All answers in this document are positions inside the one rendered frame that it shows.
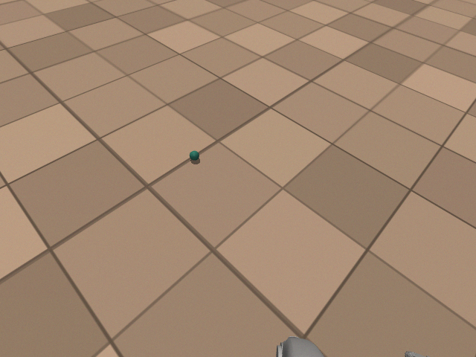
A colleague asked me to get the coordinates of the ball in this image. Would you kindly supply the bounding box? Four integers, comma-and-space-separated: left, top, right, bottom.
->
190, 151, 199, 161

